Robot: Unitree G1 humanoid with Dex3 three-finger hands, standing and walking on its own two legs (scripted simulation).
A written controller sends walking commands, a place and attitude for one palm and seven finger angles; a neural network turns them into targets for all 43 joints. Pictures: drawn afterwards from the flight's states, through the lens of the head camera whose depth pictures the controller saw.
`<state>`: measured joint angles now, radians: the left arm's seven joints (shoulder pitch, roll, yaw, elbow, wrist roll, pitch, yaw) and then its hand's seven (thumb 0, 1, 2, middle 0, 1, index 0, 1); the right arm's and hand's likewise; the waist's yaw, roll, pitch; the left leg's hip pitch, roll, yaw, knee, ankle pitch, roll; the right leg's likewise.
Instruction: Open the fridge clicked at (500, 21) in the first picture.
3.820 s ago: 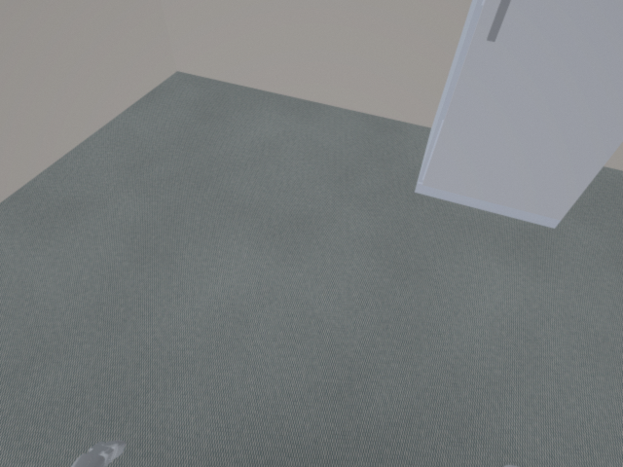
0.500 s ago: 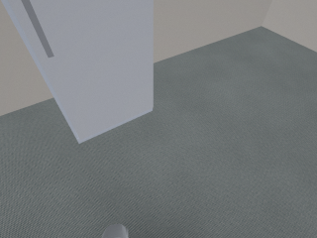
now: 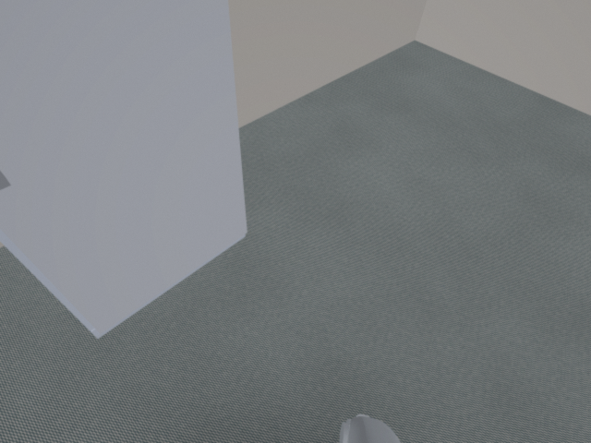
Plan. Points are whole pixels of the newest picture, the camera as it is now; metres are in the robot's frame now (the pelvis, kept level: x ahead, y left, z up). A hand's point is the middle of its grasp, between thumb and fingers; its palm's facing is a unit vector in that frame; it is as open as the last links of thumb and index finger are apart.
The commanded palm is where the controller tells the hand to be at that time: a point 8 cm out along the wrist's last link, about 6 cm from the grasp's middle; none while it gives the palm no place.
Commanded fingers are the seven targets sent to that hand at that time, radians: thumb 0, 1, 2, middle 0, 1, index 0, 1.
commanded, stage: walk to a spot facing it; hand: left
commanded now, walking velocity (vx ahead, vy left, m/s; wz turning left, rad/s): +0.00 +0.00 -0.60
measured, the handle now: out of the picture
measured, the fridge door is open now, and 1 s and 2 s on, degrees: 0 0 0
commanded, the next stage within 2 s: turn to face it in 0.32 s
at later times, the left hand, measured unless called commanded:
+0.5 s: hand (226, 386) +0.22 +0.13 -0.15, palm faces -0.22 -0.94 -0.25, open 7.4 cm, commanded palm none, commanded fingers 0.00 0.90 0.90 -0.20 -0.30 -0.20 -0.30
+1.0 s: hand (178, 423) +0.17 +0.19 -0.16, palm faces -0.02 -0.96 -0.26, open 7.4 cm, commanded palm none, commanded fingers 0.00 0.90 0.90 -0.20 -0.30 -0.20 -0.30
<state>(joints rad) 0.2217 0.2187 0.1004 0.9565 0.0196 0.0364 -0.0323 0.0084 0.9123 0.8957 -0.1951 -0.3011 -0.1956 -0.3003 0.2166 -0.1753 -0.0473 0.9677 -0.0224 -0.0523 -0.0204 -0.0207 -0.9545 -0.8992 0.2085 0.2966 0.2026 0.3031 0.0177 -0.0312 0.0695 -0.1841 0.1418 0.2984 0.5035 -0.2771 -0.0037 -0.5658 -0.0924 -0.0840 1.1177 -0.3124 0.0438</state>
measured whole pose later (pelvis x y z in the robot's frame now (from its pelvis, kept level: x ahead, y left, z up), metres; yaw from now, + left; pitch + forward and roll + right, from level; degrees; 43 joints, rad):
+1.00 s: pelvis +0.07 -0.02 +0.00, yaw -3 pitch +2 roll -1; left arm 0.15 0.22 0.07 0.97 0.00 0.05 0.02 0.01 0.91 0.90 -0.20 -0.30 -0.20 -0.30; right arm 0.26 -0.19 -0.05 0.98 -0.03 0.04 0.00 0.00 -0.91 -0.90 0.21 0.30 0.20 0.30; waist -0.04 0.03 0.08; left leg -0.33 -0.02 -0.09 0.46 -0.16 0.01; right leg -0.35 -0.02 0.01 0.79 -0.47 0.07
